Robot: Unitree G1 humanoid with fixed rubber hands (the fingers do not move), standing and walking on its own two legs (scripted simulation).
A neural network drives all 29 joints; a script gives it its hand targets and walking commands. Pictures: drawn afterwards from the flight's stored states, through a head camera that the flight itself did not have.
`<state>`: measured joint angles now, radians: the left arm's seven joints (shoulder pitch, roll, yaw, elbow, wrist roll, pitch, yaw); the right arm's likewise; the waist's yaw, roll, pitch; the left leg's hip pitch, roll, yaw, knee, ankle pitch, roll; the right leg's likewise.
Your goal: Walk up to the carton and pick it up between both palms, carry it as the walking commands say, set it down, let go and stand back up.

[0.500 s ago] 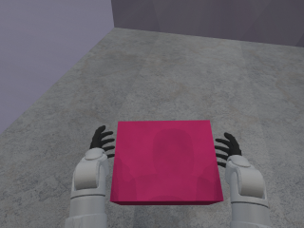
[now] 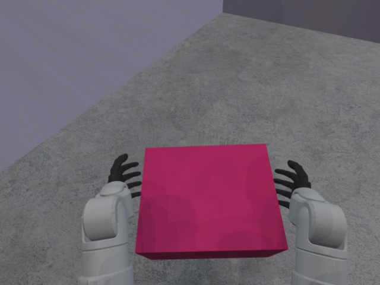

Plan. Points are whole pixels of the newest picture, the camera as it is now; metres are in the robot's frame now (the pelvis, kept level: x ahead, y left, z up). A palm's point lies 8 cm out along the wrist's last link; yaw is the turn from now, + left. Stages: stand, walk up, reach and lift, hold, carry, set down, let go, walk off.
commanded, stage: carry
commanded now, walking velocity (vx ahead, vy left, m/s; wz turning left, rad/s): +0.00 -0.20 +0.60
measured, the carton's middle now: (207, 203) +0.31 -0.01 -0.02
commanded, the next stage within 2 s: none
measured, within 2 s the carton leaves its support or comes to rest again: neither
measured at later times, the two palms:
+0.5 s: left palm (128, 238) +0.20 +0.13 +0.07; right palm (303, 189) +0.30 -0.20 +0.06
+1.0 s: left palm (153, 256) +0.16 +0.08 +0.09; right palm (338, 194) +0.27 -0.25 +0.09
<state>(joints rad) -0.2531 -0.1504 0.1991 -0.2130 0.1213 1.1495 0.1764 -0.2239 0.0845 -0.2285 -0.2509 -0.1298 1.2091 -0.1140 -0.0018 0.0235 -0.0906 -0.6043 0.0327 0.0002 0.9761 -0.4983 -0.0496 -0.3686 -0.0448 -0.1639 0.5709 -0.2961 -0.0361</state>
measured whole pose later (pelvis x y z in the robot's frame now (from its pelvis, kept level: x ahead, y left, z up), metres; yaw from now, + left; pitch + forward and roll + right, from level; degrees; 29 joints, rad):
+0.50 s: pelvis -0.02 -0.12 -0.01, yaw +15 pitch +4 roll -1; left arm -0.26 -0.15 0.22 -0.20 0.09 1.12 0.28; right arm -0.25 0.11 -0.21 -0.22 -0.16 1.18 -0.13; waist 0.03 0.04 -0.06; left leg -0.53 0.06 -0.05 0.74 -0.39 -0.05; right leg -0.40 -0.05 -0.10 0.61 -0.25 0.01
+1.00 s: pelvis -0.05 -0.17 +0.00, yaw +17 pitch +2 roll +0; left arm -0.27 -0.14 0.21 -0.11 0.12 1.16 0.35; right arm -0.29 0.10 -0.18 -0.10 -0.12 1.21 -0.19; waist 0.00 0.00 -0.12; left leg -0.33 0.06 0.08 0.52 -0.22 -0.01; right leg -0.35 -0.02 -0.16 0.50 -0.19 -0.06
